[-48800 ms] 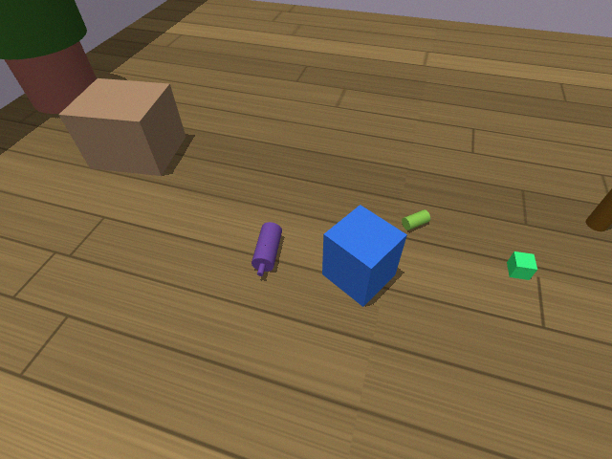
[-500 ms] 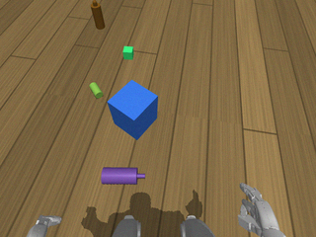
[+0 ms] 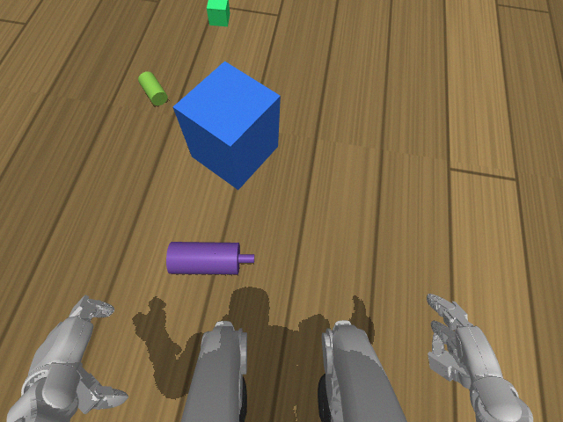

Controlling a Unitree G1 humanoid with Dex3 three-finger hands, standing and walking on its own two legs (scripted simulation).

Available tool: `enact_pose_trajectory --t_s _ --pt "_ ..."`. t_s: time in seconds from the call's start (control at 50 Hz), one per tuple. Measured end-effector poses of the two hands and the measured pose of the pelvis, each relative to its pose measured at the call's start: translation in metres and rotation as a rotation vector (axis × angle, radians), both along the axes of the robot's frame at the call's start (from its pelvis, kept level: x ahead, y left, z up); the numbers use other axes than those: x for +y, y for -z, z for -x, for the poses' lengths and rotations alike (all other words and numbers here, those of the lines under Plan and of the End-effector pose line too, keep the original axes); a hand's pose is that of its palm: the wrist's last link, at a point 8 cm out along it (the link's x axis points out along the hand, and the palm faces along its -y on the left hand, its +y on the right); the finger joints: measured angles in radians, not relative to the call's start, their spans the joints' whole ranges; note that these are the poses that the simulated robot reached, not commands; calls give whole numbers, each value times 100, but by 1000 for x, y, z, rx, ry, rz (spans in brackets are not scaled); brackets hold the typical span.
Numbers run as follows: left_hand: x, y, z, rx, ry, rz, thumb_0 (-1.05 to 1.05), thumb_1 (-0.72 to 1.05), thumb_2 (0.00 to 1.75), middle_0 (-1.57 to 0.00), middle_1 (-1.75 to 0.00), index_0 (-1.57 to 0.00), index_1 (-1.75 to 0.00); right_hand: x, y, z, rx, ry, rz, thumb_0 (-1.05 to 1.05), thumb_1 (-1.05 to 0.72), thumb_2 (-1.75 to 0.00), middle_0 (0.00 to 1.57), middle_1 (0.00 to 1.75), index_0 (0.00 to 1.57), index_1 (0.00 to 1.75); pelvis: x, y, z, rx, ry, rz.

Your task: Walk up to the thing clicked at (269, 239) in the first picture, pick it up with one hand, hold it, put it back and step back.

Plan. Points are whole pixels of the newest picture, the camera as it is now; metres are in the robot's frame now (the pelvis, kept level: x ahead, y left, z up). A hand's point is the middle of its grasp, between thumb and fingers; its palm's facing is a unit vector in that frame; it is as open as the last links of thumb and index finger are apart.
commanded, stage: rise first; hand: left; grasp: from above
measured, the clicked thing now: (212, 258) +0.48 +0.18 -0.53
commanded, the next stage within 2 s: approach in 1.50 s
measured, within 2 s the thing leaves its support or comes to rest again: neither
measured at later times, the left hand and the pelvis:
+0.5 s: hand (142, 293) +0.34 +0.28 -0.30, palm faces -0.51 -0.21 -0.84, open 14.1 cm; pelvis -0.06 +0.00 -0.16, yaw -3 degrees
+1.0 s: hand (157, 275) +0.39 +0.28 -0.37, palm faces -0.48 -0.01 -0.88, open 14.2 cm; pelvis -0.06 +0.00 -0.21, yaw -5 degrees
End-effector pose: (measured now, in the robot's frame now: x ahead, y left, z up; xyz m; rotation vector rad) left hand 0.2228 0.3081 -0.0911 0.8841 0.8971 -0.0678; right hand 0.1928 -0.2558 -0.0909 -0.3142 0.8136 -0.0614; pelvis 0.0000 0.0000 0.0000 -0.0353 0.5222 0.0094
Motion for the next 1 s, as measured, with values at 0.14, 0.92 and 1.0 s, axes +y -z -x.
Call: enact_pose_trajectory --t_s 0.14,0.92,1.0 --pt "-3 54 -49 -87 180 -121 0 -59 102 -10 -105 -9 -106 -10 79 30 105 17 3 1 -94 -91 20 30 21 30 -3 60 23 57 10 6" --pt "-26 210 -173 -200 664 -402 0 -53 103 -7 -98 -7 -98 -16 221 191 563 143 74 0 -90 -90 20 30 21 30 6 208 58 72 39 72" --pt "-28 216 -178 -198 681 -406 0 -53 102 -7 -98 -7 -98 -15 227 187 568 132 71 0 -90 -90 20 30 21 30 5 212 56 75 44 73"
